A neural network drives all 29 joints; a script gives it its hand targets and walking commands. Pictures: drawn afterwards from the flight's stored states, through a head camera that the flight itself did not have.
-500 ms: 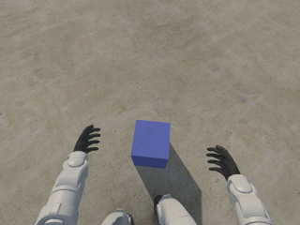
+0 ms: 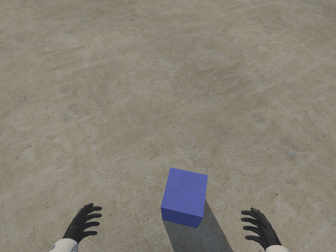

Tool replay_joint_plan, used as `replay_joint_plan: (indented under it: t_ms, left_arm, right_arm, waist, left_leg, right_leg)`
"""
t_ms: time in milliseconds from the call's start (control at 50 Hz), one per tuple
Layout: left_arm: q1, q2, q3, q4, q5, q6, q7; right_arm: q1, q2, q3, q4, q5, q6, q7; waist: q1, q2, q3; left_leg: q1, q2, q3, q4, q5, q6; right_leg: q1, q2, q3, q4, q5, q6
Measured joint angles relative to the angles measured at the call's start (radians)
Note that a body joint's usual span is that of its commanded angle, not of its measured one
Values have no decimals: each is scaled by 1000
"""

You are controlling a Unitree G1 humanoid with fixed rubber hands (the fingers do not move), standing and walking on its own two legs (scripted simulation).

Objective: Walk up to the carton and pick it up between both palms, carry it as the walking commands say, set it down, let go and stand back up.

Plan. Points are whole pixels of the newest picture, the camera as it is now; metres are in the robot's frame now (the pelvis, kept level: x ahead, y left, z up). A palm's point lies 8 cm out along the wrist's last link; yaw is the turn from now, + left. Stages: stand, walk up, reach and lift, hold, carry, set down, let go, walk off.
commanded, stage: let go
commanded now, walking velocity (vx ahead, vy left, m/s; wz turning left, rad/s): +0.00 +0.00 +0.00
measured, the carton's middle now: (184, 198) +0.44 -0.07 -0.65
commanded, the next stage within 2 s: stand in 0.30 s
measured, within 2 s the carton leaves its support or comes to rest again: neither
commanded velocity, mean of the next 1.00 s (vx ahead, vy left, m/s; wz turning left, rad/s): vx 0.00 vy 0.00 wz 0.00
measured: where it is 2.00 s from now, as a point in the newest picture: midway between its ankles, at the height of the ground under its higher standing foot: outside the picture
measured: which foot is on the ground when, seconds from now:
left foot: down 0.00-1.00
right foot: down 0.00-1.00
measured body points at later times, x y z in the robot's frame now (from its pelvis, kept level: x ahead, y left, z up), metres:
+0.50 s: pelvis +0.04 +0.00 -0.01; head -0.01 -0.02 +0.43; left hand +0.16 +0.25 -0.10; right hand +0.18 -0.25 -0.10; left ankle -0.05 +0.12 -0.74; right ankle +0.03 -0.10 -0.74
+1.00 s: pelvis +0.05 +0.00 -0.02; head +0.01 -0.01 +0.43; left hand +0.15 +0.24 -0.13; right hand +0.07 -0.26 -0.15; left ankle -0.05 +0.12 -0.74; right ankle +0.03 -0.10 -0.74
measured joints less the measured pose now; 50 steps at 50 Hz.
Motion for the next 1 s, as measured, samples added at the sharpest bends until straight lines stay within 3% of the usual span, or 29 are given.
replay_joint_plan:
  t_ms: [320,400,520,720,1000]
  left_arm:
    - [32,15,3,59,2,-33,70]
    - [90,12,-1,129,47,-74,73]
    - [165,-3,-1,230,40,-117,68]
    - [163,-13,-17,278,34,-134,73]
    - [174,-7,-23,333,36,-107,102]
  right_arm:
    - [-23,12,58,63,39,76,-74]
    - [7,-10,44,164,-24,-72,-79]
    - [83,-37,18,266,-12,-179,-76]
    - [157,-39,20,380,20,-200,-87]
    - [198,-28,25,467,18,-173,-101]
  waist:
    - [6,6,-131]
    - [18,33,-245]
    - [-8,48,-354]
    - [-34,22,-383]
    - [-31,13,-347]
  left_leg:
    - [-16,8,-3,38,-52,-4]
    - [-81,24,12,101,-97,-2]
    - [-101,37,22,119,-130,-1]
    - [-111,37,38,89,-128,-5]
    - [-121,34,62,124,-144,3]
  right_leg:
    - [-23,11,-5,51,-59,-9]
    - [-83,31,5,89,-81,-7]
    - [-108,47,12,105,-108,-11]
    - [-138,50,29,112,-119,-18]
    - [-155,52,49,148,-128,-13]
